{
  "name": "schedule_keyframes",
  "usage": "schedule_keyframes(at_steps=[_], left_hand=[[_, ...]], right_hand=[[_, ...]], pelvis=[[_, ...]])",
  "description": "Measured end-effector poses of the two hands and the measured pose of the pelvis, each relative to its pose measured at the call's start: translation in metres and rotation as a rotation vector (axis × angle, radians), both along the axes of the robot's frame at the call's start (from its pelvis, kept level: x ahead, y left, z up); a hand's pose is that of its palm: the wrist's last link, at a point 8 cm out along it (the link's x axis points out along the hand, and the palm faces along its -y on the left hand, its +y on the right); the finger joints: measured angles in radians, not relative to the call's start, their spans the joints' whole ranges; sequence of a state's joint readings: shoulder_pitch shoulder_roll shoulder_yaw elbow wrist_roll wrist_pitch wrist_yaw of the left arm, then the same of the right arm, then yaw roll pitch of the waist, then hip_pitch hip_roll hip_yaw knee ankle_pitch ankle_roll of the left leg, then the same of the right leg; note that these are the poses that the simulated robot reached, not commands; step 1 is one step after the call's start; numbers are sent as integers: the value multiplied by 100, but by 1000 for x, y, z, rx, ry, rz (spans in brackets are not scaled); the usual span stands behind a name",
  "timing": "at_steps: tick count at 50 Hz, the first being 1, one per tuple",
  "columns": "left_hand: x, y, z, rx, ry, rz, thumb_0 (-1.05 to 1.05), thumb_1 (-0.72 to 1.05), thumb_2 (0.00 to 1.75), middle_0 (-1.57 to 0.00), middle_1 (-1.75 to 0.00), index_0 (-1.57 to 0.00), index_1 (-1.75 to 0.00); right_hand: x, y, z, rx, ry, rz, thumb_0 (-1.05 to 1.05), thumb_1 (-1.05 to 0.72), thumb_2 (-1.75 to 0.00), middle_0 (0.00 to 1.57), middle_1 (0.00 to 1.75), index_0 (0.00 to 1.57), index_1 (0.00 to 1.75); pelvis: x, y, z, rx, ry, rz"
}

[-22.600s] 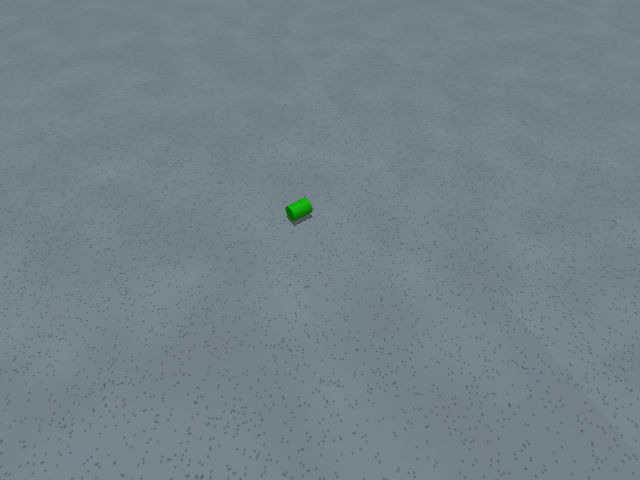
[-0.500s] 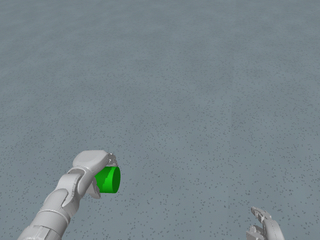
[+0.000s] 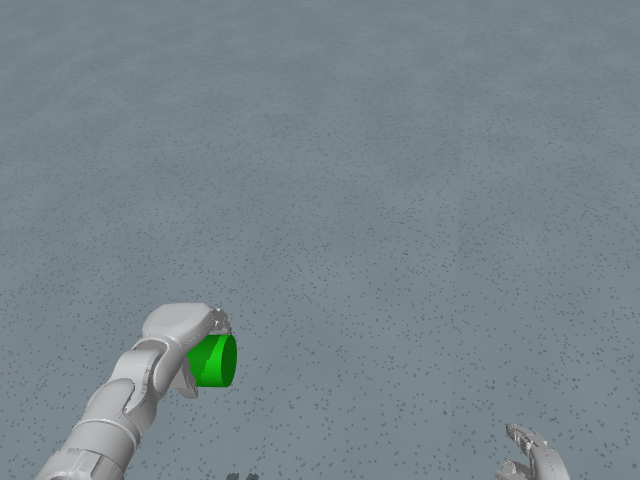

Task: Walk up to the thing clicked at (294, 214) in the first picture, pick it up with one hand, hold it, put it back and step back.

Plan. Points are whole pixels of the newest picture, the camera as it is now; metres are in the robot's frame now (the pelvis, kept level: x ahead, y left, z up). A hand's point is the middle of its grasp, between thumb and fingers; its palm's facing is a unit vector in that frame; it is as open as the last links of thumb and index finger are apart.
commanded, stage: crouch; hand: left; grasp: from above
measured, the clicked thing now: (198, 360) +0.29 +0.22 -0.07
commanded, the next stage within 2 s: lower in 1.90 s
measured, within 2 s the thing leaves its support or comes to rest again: neither
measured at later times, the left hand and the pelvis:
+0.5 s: hand (223, 377) +0.33 +0.24 -0.25, palm faces -0.42 +0.07 -0.91, open 9.8 cm; pelvis -0.06 +0.01 -0.14, yaw +1 degrees
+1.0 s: hand (248, 395) +0.36 +0.24 -0.46, palm faces -0.45 +0.02 -0.89, open 9.8 cm; pelvis -0.08 +0.01 -0.31, yaw +1 degrees
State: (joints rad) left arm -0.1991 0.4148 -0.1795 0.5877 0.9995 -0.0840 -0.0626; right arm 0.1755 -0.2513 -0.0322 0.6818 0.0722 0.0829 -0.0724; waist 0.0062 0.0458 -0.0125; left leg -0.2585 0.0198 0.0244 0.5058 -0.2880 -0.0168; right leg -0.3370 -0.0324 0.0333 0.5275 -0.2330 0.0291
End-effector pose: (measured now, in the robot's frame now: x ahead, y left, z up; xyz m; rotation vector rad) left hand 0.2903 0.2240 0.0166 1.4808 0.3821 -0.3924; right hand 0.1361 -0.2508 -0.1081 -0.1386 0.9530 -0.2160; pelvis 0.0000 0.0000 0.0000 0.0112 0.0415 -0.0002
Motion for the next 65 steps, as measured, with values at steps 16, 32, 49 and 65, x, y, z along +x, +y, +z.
schedule_keyframes(at_steps=[16,32,49,65], left_hand=[[12,10,-112,91,-46,-57,0,5,29,-86,-18,-86,-22],[59,7,-273,112,-78,-23,0,6,29,-84,-21,-84,-24],[78,11,-417,55,-25,-39,0,5,28,-84,-22,-84,-26],[99,20,-478,67,-10,10,0,5,29,-84,-22,-84,-25]], right_hand=[[-45,-21,-59,-88,156,33,1,-90,-90,20,30,20,30],[-170,-15,-203,-127,404,-66,1,-91,-90,20,30,20,30],[-176,-8,-309,-112,444,46,1,-90,-90,21,30,21,30],[-162,-20,-349,-120,472,106,0,-91,-90,20,30,21,30]], pelvis=[[-30,1,-61,-20,227,29],[-72,14,-199,-48,488,29],[-85,12,-308,-80,610,43],[-80,8,-353,-92,631,43]])
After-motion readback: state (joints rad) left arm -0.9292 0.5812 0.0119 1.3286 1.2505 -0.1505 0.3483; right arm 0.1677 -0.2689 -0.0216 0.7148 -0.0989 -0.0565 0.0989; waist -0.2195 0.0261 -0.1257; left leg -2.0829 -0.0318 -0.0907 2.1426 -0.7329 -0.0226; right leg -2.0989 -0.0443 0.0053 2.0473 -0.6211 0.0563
